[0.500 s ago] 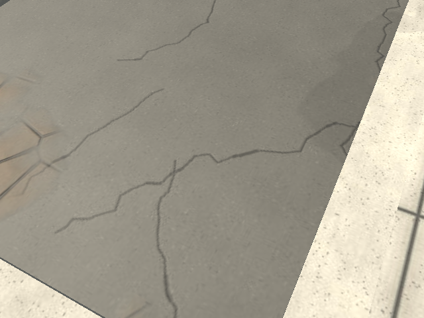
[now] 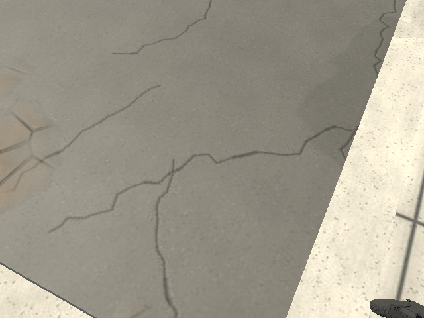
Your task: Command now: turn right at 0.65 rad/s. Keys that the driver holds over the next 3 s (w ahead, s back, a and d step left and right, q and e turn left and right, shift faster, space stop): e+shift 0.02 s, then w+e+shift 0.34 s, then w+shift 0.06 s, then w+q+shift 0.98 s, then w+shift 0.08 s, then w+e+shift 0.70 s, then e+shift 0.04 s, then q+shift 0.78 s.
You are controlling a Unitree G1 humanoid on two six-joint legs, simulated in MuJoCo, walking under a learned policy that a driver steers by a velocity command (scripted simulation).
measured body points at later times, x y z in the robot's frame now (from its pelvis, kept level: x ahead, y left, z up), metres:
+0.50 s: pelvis +0.16 -0.13 +0.00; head +0.18 -0.17 +0.45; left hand +0.26 +0.12 -0.10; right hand +0.28 -0.44 -0.09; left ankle +0.36 -0.02 -0.65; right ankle +0.00 -0.14 -0.74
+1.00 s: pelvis +0.56 -0.29 +0.03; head +0.59 -0.29 +0.48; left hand +0.91 -0.17 +0.04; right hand +0.48 -0.54 -0.10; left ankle +0.51 -0.22 -0.71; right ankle +0.70 -0.50 -0.67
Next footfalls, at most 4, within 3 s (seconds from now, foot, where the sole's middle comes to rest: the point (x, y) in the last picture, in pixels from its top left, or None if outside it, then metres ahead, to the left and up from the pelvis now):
0.26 right None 0.04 -0.16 -0.78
0.70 left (300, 285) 0.55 -0.23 -0.74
1.10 right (375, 221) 0.80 -0.52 -0.78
1.52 left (277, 143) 1.11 -0.18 -0.74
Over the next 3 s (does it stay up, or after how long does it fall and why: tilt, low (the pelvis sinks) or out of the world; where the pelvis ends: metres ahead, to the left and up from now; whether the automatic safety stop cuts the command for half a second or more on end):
stays up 1.89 -0.12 0.03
